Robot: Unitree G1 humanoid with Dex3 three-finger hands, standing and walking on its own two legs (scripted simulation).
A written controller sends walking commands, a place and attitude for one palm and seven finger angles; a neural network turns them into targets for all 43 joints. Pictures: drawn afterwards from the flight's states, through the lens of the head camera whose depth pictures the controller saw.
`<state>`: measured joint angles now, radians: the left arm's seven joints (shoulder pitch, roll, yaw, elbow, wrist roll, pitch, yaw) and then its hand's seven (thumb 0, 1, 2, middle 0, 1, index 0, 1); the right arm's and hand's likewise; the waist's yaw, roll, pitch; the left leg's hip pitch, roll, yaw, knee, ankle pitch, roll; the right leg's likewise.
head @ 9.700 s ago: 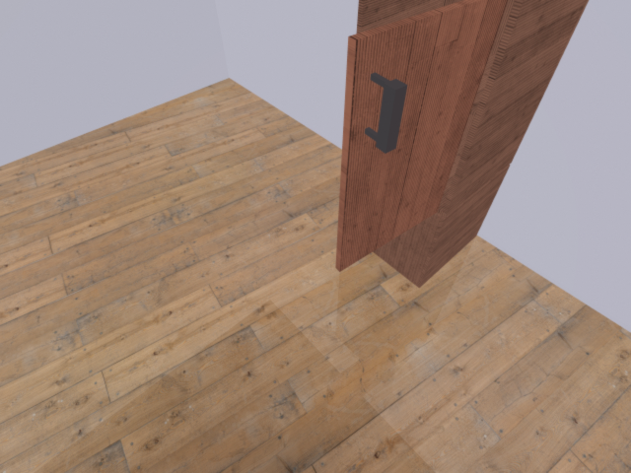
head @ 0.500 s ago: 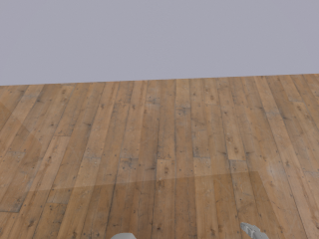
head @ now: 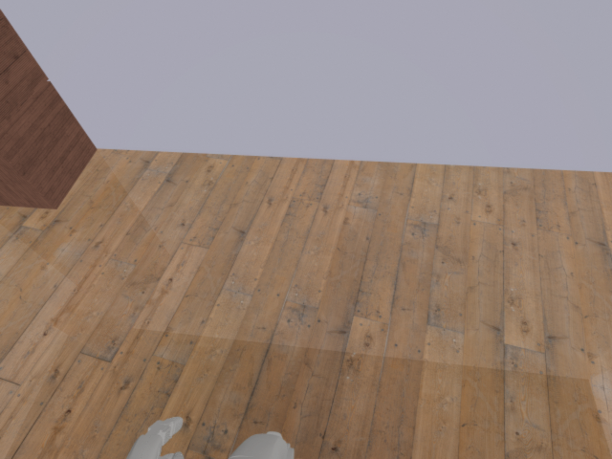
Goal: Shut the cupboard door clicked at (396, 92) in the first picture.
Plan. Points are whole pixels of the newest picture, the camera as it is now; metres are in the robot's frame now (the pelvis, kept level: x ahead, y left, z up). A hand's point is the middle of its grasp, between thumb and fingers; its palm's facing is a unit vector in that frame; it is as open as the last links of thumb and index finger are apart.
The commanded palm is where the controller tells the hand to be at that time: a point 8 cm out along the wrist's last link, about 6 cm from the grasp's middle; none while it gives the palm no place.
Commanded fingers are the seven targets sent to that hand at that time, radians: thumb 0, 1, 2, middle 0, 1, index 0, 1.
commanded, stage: walk to a spot facing it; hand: left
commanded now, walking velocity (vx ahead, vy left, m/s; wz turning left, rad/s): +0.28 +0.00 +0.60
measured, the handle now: out of the picture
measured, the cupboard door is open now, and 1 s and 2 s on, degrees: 84 84 84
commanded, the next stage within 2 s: turn to face it in 1.94 s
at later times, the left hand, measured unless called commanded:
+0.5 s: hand out of the picture -0.04 +0.22 -0.18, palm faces +0.39 -0.90 -0.20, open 7.4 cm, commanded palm none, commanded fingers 0.00 0.90 0.90 -0.20 -0.30 -0.20 -0.30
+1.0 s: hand (140, 297) +0.40 +0.34 -0.16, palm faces +0.31 -0.93 -0.19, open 7.4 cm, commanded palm none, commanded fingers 0.00 0.90 0.90 -0.20 -0.30 -0.20 -0.30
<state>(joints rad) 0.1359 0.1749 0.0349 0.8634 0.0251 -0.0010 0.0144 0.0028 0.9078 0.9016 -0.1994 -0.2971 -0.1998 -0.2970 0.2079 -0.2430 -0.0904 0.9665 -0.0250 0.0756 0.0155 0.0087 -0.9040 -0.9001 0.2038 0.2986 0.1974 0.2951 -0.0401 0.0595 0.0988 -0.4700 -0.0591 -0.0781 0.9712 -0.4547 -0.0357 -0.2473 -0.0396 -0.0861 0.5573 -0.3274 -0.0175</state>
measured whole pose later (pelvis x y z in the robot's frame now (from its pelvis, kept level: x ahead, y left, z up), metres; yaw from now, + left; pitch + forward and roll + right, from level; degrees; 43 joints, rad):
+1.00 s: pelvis +0.33 +0.13 -0.01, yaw +24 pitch +0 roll +1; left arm 0.05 0.17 0.04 0.95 0.03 -0.05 -0.03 0.00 0.91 0.90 -0.20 -0.30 -0.20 -0.30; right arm 0.51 -0.14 -0.02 1.17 -0.02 -0.05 -0.01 0.01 -0.91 -0.90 0.20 0.30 0.20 0.29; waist -0.08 0.01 0.08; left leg 0.04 -0.02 0.04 0.50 -0.48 0.03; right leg -0.42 -0.04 -0.12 0.61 -0.17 -0.04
